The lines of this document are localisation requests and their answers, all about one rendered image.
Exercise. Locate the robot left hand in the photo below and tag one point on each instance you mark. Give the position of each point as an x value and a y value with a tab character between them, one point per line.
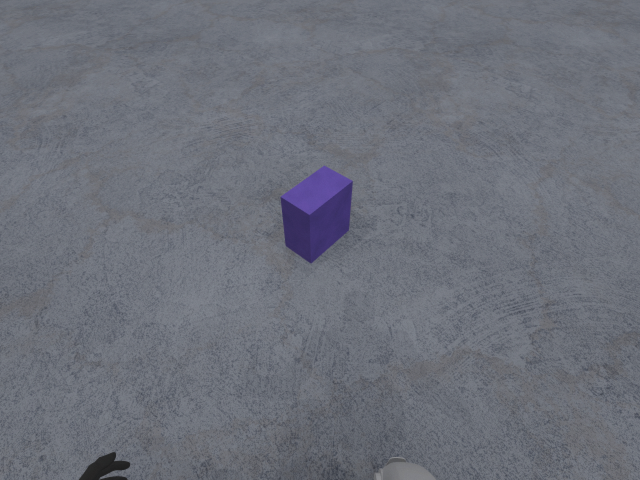
104	465

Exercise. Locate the robot right shin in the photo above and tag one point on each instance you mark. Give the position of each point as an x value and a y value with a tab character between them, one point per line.
395	459

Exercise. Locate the carton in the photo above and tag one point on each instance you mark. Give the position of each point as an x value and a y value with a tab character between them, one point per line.
316	213

